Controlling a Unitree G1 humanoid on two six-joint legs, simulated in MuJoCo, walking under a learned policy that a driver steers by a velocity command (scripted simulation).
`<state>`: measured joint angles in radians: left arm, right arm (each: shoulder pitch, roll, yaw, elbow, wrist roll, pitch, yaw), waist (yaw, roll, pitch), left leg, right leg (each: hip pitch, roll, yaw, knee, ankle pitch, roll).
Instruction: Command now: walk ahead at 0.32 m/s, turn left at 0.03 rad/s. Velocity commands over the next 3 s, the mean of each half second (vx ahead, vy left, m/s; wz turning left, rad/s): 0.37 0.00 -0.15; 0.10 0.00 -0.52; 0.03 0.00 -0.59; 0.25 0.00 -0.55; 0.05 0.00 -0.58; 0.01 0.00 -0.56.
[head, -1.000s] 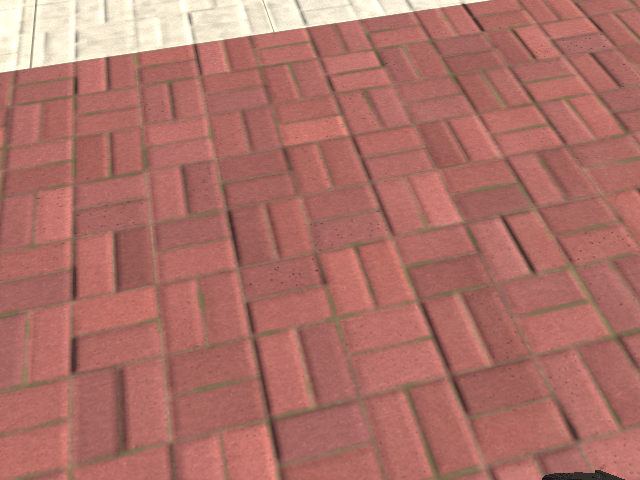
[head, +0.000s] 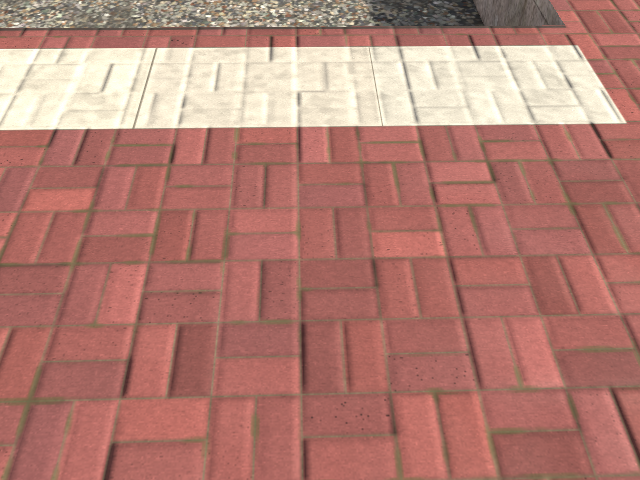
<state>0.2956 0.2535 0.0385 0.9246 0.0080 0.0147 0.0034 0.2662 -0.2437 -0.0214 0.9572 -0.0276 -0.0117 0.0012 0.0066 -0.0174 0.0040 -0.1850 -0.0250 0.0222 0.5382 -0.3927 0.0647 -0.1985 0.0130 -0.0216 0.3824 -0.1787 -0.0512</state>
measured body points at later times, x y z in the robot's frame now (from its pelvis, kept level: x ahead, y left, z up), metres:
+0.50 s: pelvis +0.18 -0.02 -0.03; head +0.22 -0.03 +0.42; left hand +0.39 +0.19 -0.14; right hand +0.08 -0.25 -0.17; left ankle -0.01 +0.10 -0.72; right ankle +0.29 -0.10 -0.75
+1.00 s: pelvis +0.28 -0.02 -0.01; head +0.31 -0.04 +0.44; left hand +0.44 +0.22 -0.13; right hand +0.33 -0.32 -0.12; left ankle +0.35 +0.09 -0.72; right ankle +0.29 -0.10 -0.75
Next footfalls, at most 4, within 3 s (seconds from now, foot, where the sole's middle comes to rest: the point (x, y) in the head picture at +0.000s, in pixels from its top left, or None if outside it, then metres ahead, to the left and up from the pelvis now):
0.04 left None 0.02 0.10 -0.78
0.48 right None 0.32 -0.10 -0.78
1.06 left None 0.38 0.06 -0.78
1.56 right None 0.23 -0.10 -0.78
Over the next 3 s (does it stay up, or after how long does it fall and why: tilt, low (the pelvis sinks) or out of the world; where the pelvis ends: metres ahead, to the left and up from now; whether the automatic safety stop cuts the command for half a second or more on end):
stays up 0.39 -0.20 -0.01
